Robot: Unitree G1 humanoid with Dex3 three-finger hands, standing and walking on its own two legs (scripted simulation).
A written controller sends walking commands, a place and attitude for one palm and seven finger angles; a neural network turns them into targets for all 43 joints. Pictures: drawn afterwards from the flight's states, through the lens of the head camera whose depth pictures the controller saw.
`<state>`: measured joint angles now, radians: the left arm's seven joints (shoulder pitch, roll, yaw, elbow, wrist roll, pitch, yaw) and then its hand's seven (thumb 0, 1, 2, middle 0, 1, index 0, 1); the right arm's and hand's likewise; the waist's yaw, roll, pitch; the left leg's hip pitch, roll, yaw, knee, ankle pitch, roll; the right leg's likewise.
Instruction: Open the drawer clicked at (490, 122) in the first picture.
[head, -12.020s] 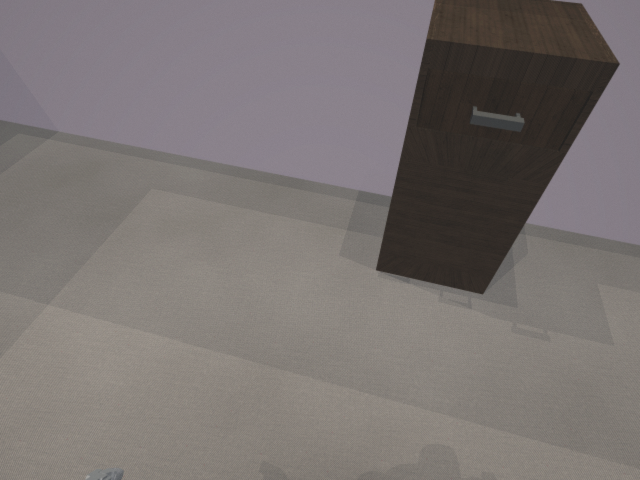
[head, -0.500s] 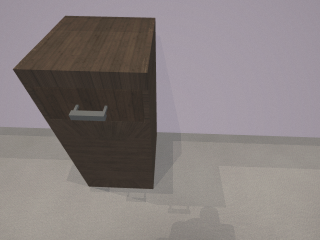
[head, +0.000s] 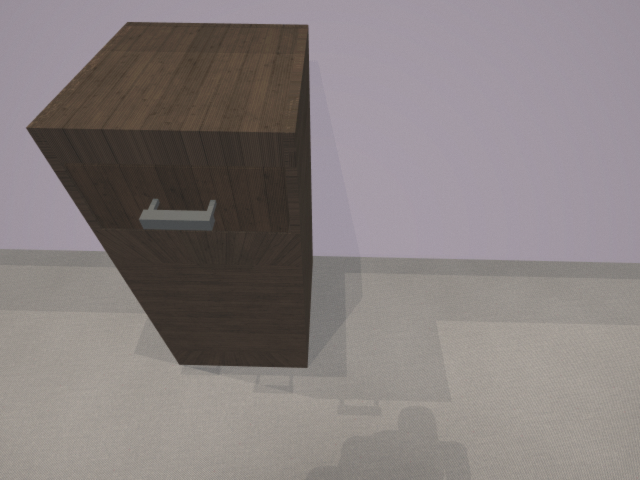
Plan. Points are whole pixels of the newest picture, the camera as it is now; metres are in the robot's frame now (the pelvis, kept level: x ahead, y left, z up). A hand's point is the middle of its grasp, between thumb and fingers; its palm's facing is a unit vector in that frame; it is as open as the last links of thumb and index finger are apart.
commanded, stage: look again from close up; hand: left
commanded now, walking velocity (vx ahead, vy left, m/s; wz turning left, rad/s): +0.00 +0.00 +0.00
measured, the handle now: (180, 212) +0.55 +0.29 -0.02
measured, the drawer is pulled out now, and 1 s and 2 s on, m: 0.00 0.00 0.00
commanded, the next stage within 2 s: shuffle to correct the standing spot in 0.32 s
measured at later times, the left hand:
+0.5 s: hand out of the picture -0.02 +0.20 -0.17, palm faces +0.04 -0.99 -0.16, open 7.4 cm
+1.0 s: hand out of the picture +0.05 +0.22 -0.18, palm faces +0.04 -0.97 -0.23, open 7.3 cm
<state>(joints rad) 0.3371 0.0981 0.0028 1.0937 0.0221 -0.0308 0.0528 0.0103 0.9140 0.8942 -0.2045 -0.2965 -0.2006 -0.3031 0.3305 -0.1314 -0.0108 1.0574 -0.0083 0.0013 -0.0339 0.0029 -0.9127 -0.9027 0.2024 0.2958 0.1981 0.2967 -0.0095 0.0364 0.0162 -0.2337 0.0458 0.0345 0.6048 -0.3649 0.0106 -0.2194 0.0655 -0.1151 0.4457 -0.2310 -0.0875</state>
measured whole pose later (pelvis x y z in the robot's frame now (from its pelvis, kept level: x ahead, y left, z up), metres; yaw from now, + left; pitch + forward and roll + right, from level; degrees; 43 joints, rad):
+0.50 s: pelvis +0.00 +0.04 +0.00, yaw -1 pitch -1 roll +0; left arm 0.33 0.12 -0.01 1.10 0.01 -0.01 0.03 0.01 0.91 0.89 -0.20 -0.30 -0.20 -0.30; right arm 0.34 -0.13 0.03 1.11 -0.02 -0.02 -0.03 0.00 -0.91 -0.90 0.20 0.30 0.20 0.30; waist 0.01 0.00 0.01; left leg -0.15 -0.05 0.08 0.44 -0.28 0.07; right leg -0.22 -0.02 -0.07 0.47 -0.24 -0.01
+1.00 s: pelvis +0.04 +0.04 +0.00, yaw -1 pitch +1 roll +1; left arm 0.27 0.15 0.02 1.06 0.01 0.00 0.06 0.02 0.93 0.89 -0.20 -0.30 -0.20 -0.30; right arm 0.27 -0.15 0.00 1.09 -0.01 -0.01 -0.06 0.02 -0.93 -0.90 0.21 0.30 0.20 0.30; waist 0.01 0.00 0.05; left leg -0.13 -0.05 0.09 0.46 -0.35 0.07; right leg -0.22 -0.03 -0.05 0.55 -0.33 0.00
